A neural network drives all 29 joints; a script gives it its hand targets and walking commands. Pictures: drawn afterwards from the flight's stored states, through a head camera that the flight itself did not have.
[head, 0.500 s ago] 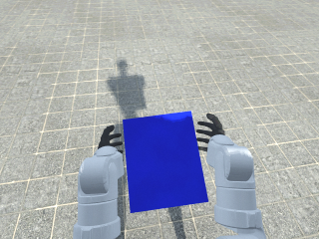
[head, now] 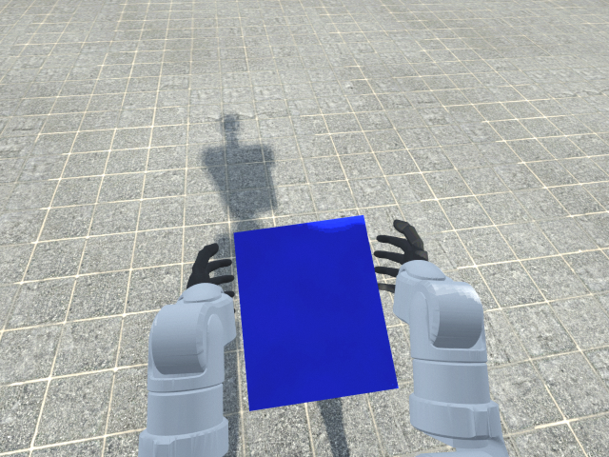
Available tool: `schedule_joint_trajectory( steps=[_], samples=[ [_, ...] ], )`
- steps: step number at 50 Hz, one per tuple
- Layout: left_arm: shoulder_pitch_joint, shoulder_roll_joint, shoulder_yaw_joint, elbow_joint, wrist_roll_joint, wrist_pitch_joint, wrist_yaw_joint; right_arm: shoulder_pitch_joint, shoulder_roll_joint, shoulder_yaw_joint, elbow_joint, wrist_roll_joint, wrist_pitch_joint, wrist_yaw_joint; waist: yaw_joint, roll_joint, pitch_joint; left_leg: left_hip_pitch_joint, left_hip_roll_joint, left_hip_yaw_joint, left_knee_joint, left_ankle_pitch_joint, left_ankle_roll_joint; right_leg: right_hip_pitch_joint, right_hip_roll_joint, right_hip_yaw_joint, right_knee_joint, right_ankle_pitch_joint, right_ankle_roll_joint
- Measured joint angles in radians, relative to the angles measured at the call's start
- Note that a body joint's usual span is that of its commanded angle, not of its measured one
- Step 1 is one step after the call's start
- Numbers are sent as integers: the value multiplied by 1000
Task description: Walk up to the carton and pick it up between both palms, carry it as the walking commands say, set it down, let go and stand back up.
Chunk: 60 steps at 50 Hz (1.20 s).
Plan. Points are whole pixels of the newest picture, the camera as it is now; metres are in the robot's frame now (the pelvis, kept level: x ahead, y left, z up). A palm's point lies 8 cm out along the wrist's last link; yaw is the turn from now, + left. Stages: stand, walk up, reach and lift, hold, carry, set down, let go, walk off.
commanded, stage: carry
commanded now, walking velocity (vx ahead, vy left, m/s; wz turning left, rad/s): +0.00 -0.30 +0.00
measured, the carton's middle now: (310, 310) +0.34 +0.01 -0.02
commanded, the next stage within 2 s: none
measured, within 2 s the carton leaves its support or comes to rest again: neither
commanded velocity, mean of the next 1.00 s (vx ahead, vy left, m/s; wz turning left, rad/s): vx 0.00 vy -0.30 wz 0.00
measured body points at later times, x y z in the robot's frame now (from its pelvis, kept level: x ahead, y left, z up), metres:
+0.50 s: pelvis -0.04 -0.18 +0.00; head -0.02 -0.16 +0.45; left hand +0.26 -0.03 +0.07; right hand +0.29 -0.29 +0.09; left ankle -0.02 -0.03 -0.74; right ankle -0.02 -0.34 -0.68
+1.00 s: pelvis -0.08 -0.36 +0.00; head -0.06 -0.34 +0.45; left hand +0.22 -0.22 +0.06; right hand +0.25 -0.47 +0.09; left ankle -0.06 -0.23 -0.74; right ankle -0.07 -0.50 -0.68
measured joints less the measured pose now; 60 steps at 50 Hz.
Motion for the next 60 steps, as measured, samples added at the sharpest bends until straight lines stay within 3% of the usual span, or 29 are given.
schedule_joint_trajectory(
  steps=[3,4,7,9,13,15,18,20,23,26,30,31,33,35,39,41,42,43,45,47,50,53,56,57,60],
  samples=[
    [-29,-12,18,4,-1,0,8,-11,4,-9,-8,-33,-3,27,18,16,-15,-45,40,-35,56,-9,-45,102,-16,-27,-230,45,-7],
    [-36,-15,19,16,-1,-6,6,-12,3,-16,-10,-41,-3,30,22,30,-18,-71,56,-52,102,-29,-36,106,-4,-36,-260,146,-7],
    [-32,-15,4,94,8,-25,-34,32,-13,-30,4,-33,-3,30,-9,42,-13,-153,-15,-94,354,-303,9,73,-6,-52,-191,155,-35],
    [-24,-11,0,125,13,-17,-63,66,-27,-17,-2,0,17,1,-38,37,-7,-165,-66,-58,443,-334,35,80,-5,-61,-207,151,-55],
    [-12,-6,-13,107,36,-20,-109,81,-34,6,-52,64,39,-78,-80,24,2,-86,-135,33,299,-288,45,76,34,-83,-239,180,-92],
    [-7,-4,-16,89,52,-26,-117,64,-27,6,-53,74,35,-95,-91,15,-11,-17,-146,52,119,-159,63,58,66,-98,-230,183,-109],
    [24,7,-4,78,55,-39,-119,41,-16,15,4,62,11,-79,-77,-16,-19,-24,-109,47,105,-86,106,-8,93,-73,-48,45,-62],
    [41,13,-5,67,43,-26,-104,36,-14,18,30,50,11,-62,-57,-20,-15,-2,-81,39,59,-66,89,-47,93,-42,106,32,-37],
    [37,13,-13,31,15,-2,-48,27,-11,16,24,34,11,-36,-27,-17,-9,15,-46,19,-5,-16,51,-49,49,-12,138,42,-12],
    [8,3,-5,1,-1,5,1,8,-3,5,6,6,-1,-2,-1,-5,-7,-1,-8,-4,-13,9,11,-10,10,4,33,1,1],
    [-30,-12,17,5,0,3,6,-5,2,-7,-9,-35,-2,30,18,17,-24,-63,42,-48,61,-3,-46,109,-10,-27,-250,59,-8],
    [-34,-15,17,20,2,-4,0,-3,0,-12,-10,-41,-4,34,19,26,-26,-88,47,-66,110,-45,-36,103,-1,-29,-266,182,-9],
    [-29,-14,3,76,9,-21,-30,28,-12,-24,0,-37,-6,35,-2,40,-26,-143,1,-94,280,-264,-7,76,-3,-42,-206,169,-26],
    [-20,-10,-3,118,13,-19,-62,65,-27,-18,1,-9,9,13,-32,41,-18,-169,-55,-74,415,-342,22,78,-4,-52,-205,146,-46],
    [-4,-3,-17,108,30,-17,-112,96,-40,13,-54,65,40,-71,-77,27,-3,-107,-129,21,327,-304,37,80,27,-71,-242,175,-81],
    [2,-1,-24,87,45,-23,-118,82,-34,15,-64,79,38,-92,-89,22,-10,-33,-147,49,149,-211,43,67,60,-86,-241,182,-99],
    [4,1,-19,79,53,-29,-119,72,-29,19,-55,82,30,-97,-91,-2,-14,-21,-150,52,97,-119,70,55,66,-88,-227,179,-107],
    [15,5,-14,75,54,-37,-120,63,-26,22,-35,78,18,-92,-90,-18,-18,-28,-142,52,95,-85,93,36,73,-86,-188,121,-95],
    [38,11,-10,66,51,-37,-118,48,-19,23,4,66,9,-74,-73,-21,-17,-23,-107,45,81,-70,104,-17,101,-60,-21,35,-60],
    [49,16,-11,51,38,-21,-99,43,-17,25,22,54,11,-57,-52,-21,-14,-1,-79,35,31,-45,85,-51,95,-38,115,37,-37],
    [38,13,-16,17,12,0,-43,33,-13,21,10,35,10,-30,-23,-15,-10,11,-45,15,-21,0,47,-46,51,-11,127,36,-14],
    [8,3,-6,-6,-1,4,-2,15,-6,12,-6,4,-1,3,-1,-1,-12,-10,-8,-9,-16,16,7,3,13,2,1,-7,-4],
    [-22,-9,12,7,1,3,0,8,-3,1,-13,-30,0,29,12,9,-30,-58,19,-41,62,-8,-34,115,-10,-22,-254,80,-5],
    [-27,-12,12,25,2,-5,-6,11,-6,-4,-10,-37,-4,34,15,16,-35,-83,21,-55,114,-65,-34,106,-5,-24,-262,182,-4],
    [-21,-10,0,113,11,-20,-48,57,-23,-14,13,-21,1,21,-21,40,-33,-138,-44,-88,330,-317,-8,90,-7,-40,-206,155,-32]
  ],
)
